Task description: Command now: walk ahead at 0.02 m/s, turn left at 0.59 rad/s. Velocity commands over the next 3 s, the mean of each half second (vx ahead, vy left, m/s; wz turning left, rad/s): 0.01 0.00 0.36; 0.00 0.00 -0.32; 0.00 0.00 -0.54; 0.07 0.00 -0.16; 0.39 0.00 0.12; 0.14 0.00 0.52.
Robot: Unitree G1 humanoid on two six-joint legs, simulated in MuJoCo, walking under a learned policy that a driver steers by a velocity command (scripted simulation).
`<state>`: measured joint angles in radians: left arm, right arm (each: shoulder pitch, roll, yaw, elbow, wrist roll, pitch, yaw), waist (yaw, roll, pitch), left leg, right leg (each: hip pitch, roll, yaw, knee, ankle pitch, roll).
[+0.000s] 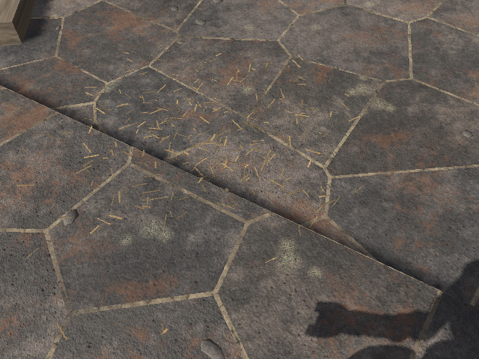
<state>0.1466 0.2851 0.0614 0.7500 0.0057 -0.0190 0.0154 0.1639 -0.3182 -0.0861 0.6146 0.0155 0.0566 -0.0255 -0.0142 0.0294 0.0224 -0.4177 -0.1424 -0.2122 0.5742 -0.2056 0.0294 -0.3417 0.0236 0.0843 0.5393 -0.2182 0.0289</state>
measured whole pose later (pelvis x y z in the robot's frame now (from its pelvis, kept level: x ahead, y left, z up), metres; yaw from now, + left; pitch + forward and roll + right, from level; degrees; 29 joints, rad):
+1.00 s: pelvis +0.01 -0.03 +0.00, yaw -3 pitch +1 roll +2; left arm 0.21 0.30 0.06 0.73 0.01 0.00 -0.02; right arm 0.11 -0.32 -0.09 0.73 0.00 0.04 -0.05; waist 0.02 0.04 0.07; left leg -0.45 0.01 -0.01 1.10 -0.55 -0.05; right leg -0.32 0.03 -0.02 0.60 -0.30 -0.07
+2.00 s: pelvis +0.08 -0.02 +0.02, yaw -23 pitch +1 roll +1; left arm 0.36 0.23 0.03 0.72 0.03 -0.08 0.01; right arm 0.21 -0.28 -0.06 0.78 -0.06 -0.07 0.01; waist 0.02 0.00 0.01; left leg -0.30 -0.02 0.01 0.73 -0.48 0.05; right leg -0.11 -0.02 0.08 0.37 -0.29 -0.02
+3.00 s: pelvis +0.41 -0.11 +0.01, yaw +0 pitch +3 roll -2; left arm 0.16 0.29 0.06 0.69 0.05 -0.09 0.03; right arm 0.21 -0.30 -0.06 0.73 -0.04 -0.12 0.05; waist -0.01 0.01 -0.01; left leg -0.36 -0.01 -0.01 0.48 -0.17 0.06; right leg -0.27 -0.05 -0.09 0.80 -0.60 0.05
